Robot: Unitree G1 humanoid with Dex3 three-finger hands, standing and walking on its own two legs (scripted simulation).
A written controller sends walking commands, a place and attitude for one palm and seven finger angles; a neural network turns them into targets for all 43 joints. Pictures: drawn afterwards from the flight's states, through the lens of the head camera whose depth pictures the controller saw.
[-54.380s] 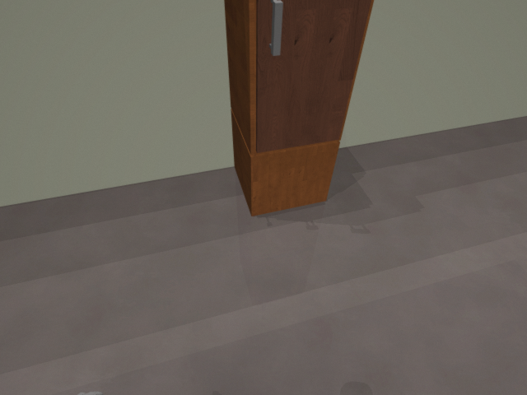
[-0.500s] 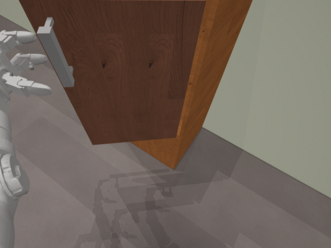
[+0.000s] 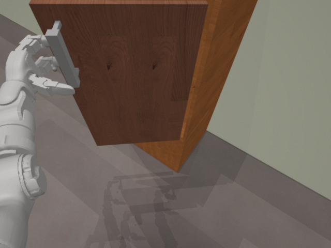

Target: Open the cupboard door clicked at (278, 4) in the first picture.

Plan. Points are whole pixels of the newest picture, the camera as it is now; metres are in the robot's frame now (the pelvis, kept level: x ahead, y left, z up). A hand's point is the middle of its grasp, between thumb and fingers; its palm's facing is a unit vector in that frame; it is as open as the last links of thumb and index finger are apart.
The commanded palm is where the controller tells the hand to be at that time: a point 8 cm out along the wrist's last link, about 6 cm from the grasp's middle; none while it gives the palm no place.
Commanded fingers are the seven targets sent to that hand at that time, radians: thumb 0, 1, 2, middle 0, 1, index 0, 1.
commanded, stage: slide the fingers in behind the handle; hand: left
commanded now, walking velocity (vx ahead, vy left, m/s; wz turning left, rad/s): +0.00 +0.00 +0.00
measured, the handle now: (66, 56) +0.53 +0.22 +0.16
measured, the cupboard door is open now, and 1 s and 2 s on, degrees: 41 41 42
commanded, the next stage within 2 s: close the thumb around the handle in 0.86 s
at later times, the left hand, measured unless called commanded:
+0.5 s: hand (66, 69) +0.48 +0.21 +0.16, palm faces +0.05 -1.00 +0.03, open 14.0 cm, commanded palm +0.46 +0.26 +0.16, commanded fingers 0.00 -0.50 0.30 -0.30 -1.20 -0.30 -1.20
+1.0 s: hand (71, 69) +0.48 +0.19 +0.16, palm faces +0.06 -1.00 +0.02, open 14.0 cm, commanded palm +0.46 +0.25 +0.16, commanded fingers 0.00 -0.33 0.37 -0.31 -1.22 -0.31 -1.22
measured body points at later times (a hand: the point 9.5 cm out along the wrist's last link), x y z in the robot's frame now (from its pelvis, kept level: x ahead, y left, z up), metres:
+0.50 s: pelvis -0.01 +0.00 +0.00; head +0.06 +0.00 +0.45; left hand +0.48 +0.26 +0.16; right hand +0.01 -0.27 -0.11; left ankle -0.02 +0.10 -0.72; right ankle +0.00 -0.12 -0.72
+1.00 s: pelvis -0.01 +0.00 +0.00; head +0.05 +0.00 +0.45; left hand +0.47 +0.25 +0.16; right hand +0.01 -0.27 -0.12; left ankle -0.02 +0.10 -0.72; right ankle +0.00 -0.12 -0.72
